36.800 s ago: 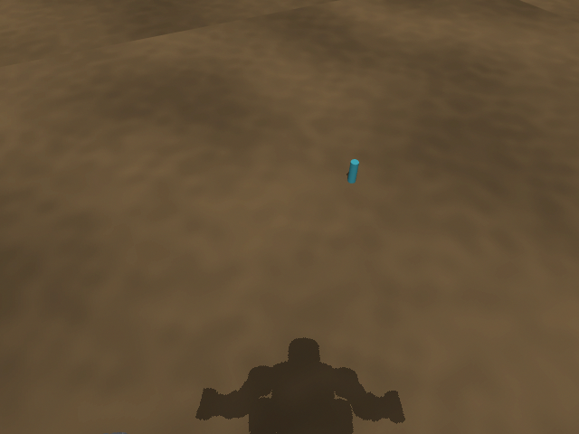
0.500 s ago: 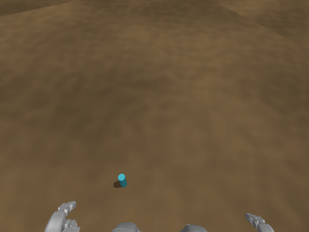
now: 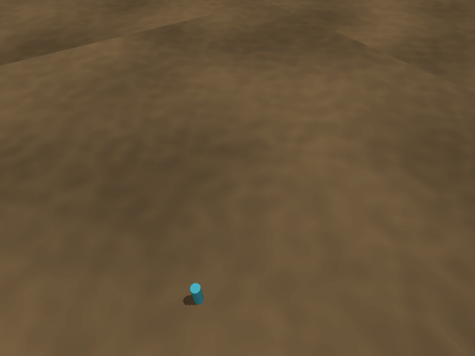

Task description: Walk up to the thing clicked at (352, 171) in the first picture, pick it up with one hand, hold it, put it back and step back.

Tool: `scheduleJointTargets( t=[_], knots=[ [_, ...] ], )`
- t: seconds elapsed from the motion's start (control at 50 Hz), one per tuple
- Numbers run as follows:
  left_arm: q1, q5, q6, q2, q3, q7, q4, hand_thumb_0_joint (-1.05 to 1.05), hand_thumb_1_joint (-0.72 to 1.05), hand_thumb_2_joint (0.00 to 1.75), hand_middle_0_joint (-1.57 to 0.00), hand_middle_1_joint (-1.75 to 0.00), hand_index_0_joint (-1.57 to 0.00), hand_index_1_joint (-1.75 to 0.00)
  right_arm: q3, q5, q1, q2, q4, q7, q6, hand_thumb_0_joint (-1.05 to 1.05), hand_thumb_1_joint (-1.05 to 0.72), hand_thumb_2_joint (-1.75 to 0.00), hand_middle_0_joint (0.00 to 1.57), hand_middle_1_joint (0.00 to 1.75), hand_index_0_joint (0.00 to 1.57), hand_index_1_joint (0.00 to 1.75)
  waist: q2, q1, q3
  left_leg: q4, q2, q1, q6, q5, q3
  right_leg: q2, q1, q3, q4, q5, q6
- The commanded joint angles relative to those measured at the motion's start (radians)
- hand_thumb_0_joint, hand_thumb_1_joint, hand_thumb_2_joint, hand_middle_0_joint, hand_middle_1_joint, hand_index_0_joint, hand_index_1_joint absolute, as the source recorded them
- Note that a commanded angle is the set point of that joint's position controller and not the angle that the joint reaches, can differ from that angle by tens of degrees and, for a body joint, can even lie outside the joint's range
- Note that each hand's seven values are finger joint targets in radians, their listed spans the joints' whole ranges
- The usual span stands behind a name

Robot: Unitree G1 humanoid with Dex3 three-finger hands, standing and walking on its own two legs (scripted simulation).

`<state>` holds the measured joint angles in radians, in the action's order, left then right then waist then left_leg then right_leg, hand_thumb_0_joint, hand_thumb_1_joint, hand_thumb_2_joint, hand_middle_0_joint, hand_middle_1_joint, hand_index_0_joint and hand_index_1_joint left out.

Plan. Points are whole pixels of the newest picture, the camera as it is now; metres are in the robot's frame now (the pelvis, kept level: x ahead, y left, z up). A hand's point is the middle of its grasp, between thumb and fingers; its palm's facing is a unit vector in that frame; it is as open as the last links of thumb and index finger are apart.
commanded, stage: stand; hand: left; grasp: from above
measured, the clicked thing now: (197, 294) +0.45 +0.21 -0.71
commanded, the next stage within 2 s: step back in 1.76 s
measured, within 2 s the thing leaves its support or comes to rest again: neither
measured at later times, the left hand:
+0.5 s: hand out of the picture +0.04 +0.22 -0.16, palm faces +0.02 -0.94 -0.33, open 7.3 cm
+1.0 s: hand out of the picture +0.07 +0.21 -0.16, palm faces +0.01 -0.96 -0.29, open 7.3 cm
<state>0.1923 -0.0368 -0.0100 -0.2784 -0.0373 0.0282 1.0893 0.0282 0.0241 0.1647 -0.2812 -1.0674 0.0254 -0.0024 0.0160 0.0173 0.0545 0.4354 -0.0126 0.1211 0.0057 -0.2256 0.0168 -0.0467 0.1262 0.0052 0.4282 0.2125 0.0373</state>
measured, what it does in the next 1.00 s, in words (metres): stands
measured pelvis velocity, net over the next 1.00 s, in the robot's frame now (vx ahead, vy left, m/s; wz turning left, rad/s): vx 0.02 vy -0.02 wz -0.01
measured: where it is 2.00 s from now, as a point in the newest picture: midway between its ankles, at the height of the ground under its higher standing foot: outside the picture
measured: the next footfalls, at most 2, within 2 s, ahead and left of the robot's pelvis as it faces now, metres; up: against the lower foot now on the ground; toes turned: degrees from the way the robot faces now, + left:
none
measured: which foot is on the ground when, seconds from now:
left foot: down 0.00-1.00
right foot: down 0.00-1.00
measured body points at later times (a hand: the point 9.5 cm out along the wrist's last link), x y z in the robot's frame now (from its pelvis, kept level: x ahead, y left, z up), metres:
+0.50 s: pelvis +0.00 -0.02 +0.00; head -0.01 -0.02 +0.45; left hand +0.04 +0.27 -0.13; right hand +0.05 -0.31 -0.14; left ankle +0.01 +0.12 -0.74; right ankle +0.02 -0.14 -0.74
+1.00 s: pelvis +0.02 -0.02 +0.01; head +0.02 -0.02 +0.46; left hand +0.07 +0.26 -0.14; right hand +0.07 -0.29 -0.14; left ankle +0.01 +0.12 -0.74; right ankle +0.02 -0.14 -0.74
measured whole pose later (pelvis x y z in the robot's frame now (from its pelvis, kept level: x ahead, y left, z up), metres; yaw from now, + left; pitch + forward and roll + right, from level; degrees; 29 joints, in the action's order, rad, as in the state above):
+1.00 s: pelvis +0.02 -0.02 +0.01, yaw -1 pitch -4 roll +0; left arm 0.13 -0.02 0.00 -0.26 -0.02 0.01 1.17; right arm -0.01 0.01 0.15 -0.28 -1.14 0.02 0.00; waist 0.02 0.00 0.05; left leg 0.33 0.02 0.08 -0.02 -0.20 0.01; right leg -0.02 0.09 0.00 0.34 0.19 0.02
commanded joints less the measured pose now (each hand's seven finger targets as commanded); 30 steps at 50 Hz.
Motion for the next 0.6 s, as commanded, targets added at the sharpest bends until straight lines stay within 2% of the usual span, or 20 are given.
scheduleJointTargets(
  t=[0.0,0.04,0.06,0.08,0.1,0.12,0.16,0.22,0.28,0.3,0.42,0.52,0.54,0.58],
  knots=[
    [-0.042,0.003,0.022,-0.193,-0.033,0.013,-0.041,0.00,0.90,0.90,-0.20,-0.30,-0.20,-0.30,0.046,0.005,-0.035,-0.193,0.048,0.005,0.019,0.00,-0.90,-0.90,0.20,0.30,0.20,0.30,-0.022,-0.005,0.030,-0.146,0.093,0.062,0.019,-0.032,0.105,-0.056,0.020,-0.062,-0.114,0.024,-0.039],
    [-0.043,0.005,0.022,-0.195,-0.033,0.010,-0.033,0.00,0.90,0.90,-0.20,-0.30,-0.20,-0.30,0.046,0.004,-0.033,-0.197,0.038,0.003,0.018,0.00,-0.90,-0.90,0.20,0.30,0.20,0.30,-0.008,-0.003,0.041,-0.160,0.095,0.081,0.018,-0.077,0.113,-0.054,0.011,-0.063,-0.118,0.043,-0.039],
    [-0.040,0.004,0.025,-0.193,-0.032,0.009,-0.032,0.00,0.90,0.90,-0.20,-0.30,-0.20,-0.30,0.047,0.004,-0.047,-0.203,0.040,0.001,0.019,0.00,-0.90,-0.90,0.20,0.30,0.20,0.30,-0.012,0.001,0.023,-0.151,0.093,0.066,0.020,-0.047,0.108,-0.059,0.006,-0.066,-0.126,0.031,-0.040],
    [-0.040,0.003,0.024,-0.203,-0.033,0.009,-0.026,0.00,0.90,0.90,-0.20,-0.30,-0.20,-0.30,0.045,0.003,-0.046,-0.195,0.036,-0.001,0.016,0.00,-0.90,-0.90,0.20,0.30,0.20,0.30,-0.025,0.001,0.047,-0.154,0.091,0.077,0.018,-0.082,0.109,-0.055,0.030,-0.067,-0.137,0.079,-0.038],
    [-0.042,0.003,0.027,-0.207,-0.033,0.009,-0.026,0.00,0.90,0.90,-0.20,-0.30,-0.20,-0.30,0.046,0.002,-0.049,-0.202,0.037,-0.001,0.018,0.00,-0.90,-0.90,0.20,0.30,0.20,0.30,-0.026,-0.002,0.013,-0.143,0.093,0.035,0.020,-0.042,0.103,-0.063,0.027,-0.075,-0.142,0.058,-0.042],
    [-0.056,0.004,0.025,-0.212,-0.034,0.007,-0.024,0.00,0.90,0.90,-0.20,-0.30,-0.20,-0.30,0.043,0.002,-0.037,-0.195,0.028,-0.002,0.017,0.00,-0.90,-0.90,0.20,0.30,0.20,0.30,-0.021,-0.008,0.035,-0.157,0.094,0.064,0.017,-0.074,0.108,-0.058,0.031,-0.073,-0.139,0.070,-0.040],
    [-0.064,0.007,0.027,-0.212,-0.034,0.007,-0.021,0.00,0.90,0.90,-0.20,-0.30,-0.20,-0.30,0.041,0.003,-0.040,-0.196,0.025,-0.002,0.018,0.00,-0.90,-0.90,0.20,0.30,0.20,0.30,-0.018,-0.009,0.012,-0.152,0.097,0.054,0.018,-0.031,0.102,-0.069,0.004,-0.079,-0.141,0.034,-0.043],
    [-0.048,0.009,0.028,-0.212,-0.031,0.005,-0.009,0.00,0.90,0.90,-0.20,-0.30,-0.20,-0.30,0.038,0.001,-0.039,-0.205,0.016,-0.003,0.019,0.00,-0.90,-0.90,0.20,0.30,0.20,0.30,-0.011,-0.003,0.016,-0.152,0.100,0.042,0.017,-0.047,0.104,-0.064,0.014,-0.080,-0.146,0.040,-0.042],
    [-0.065,0.010,0.027,-0.221,-0.031,0.005,-0.005,0.00,0.90,0.90,-0.20,-0.30,-0.20,-0.30,0.034,0.000,-0.029,-0.204,0.011,-0.004,0.016,0.00,-0.90,-0.90,0.20,0.30,0.20,0.30,-0.023,-0.010,0.036,-0.150,0.096,0.061,0.016,-0.047,0.097,-0.066,0.026,-0.089,-0.162,0.075,-0.043],
    [-0.061,0.013,0.029,-0.222,-0.030,0.004,-0.006,0.00,0.90,0.90,-0.20,-0.30,-0.20,-0.30,0.035,0.000,-0.033,-0.208,0.012,-0.003,0.018,0.00,-0.90,-0.90,0.20,0.30,0.20,0.30,-0.025,-0.007,0.007,-0.142,0.101,0.031,0.017,-0.014,0.093,-0.074,0.015,-0.096,-0.163,0.050,-0.049],
    [-0.077,0.018,0.031,-0.223,-0.030,0.002,-0.001,0.00,0.90,0.90,-0.20,-0.30,-0.20,-0.30,0.026,0.000,-0.026,-0.211,0.002,-0.003,0.022,0.00,-0.90,-0.90,0.20,0.30,0.20,0.30,-0.011,-0.011,-0.009,-0.146,0.108,0.032,0.016,0.036,0.088,-0.074,-0.015,-0.092,-0.154,-0.024,-0.048],
    [-0.067,0.019,0.026,-0.209,-0.024,-0.001,0.015,0.00,0.90,0.90,-0.20,-0.30,-0.20,-0.30,0.019,-0.004,-0.025,-0.206,-0.009,-0.004,0.020,0.00,-0.90,-0.90,0.20,0.30,0.20,0.30,-0.020,-0.007,0.012,-0.156,0.110,0.038,0.018,0.017,0.091,-0.065,-0.006,-0.084,-0.159,0.001,-0.047],
    [-0.073,0.019,0.026,-0.223,-0.028,-0.002,0.011,0.00,0.90,0.90,-0.20,-0.30,-0.20,-0.30,0.018,-0.003,-0.018,-0.209,-0.010,-0.003,0.019,0.00,-0.90,-0.90,0.20,0.30,0.20,0.30,-0.026,-0.008,0.022,-0.163,0.106,0.055,0.015,-0.007,0.089,-0.064,-0.001,-0.088,-0.161,0.015,-0.047],
    [-0.070,0.019,0.025,-0.209,-0.023,-0.003,0.016,0.00,0.90,0.90,-0.20,-0.30,-0.20,-0.30,0.014,-0.005,-0.022,-0.202,-0.010,-0.004,0.019,0.00,-0.90,-0.90,0.20,0.30,0.20,0.30,-0.025,-0.009,0.015,-0.162,0.107,0.045,0.014,0.014,0.089,-0.063,-0.004,-0.084,-0.159,0.008,-0.047]
  ],
)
